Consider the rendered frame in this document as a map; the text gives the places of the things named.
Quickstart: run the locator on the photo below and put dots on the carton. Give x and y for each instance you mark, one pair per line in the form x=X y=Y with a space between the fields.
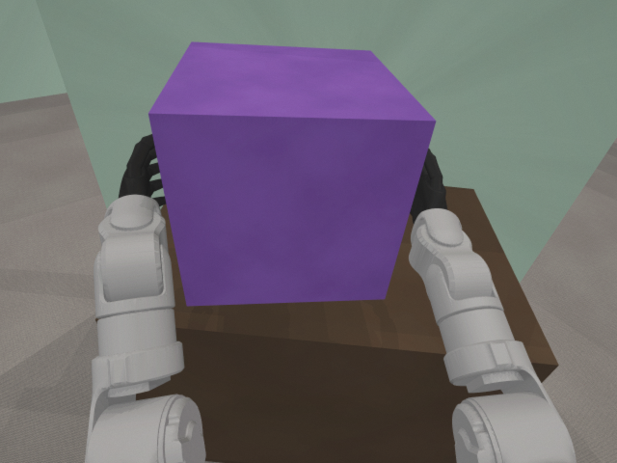
x=289 y=173

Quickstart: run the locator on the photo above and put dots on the pedestal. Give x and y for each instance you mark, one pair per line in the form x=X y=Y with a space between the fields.
x=360 y=381

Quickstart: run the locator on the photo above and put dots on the robot right forearm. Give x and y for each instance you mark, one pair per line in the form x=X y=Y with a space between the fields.
x=481 y=352

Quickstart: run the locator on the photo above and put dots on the right robot upper arm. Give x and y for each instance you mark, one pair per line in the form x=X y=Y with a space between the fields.
x=509 y=428

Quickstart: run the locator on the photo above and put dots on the robot left forearm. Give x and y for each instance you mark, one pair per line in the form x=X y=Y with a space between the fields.
x=134 y=297

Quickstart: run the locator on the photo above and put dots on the robot left hand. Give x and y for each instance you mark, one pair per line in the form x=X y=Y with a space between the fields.
x=136 y=178

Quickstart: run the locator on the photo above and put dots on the left robot upper arm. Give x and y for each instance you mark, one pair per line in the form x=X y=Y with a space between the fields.
x=164 y=429

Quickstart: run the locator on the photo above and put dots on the robot right hand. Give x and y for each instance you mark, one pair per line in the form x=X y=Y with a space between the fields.
x=430 y=192

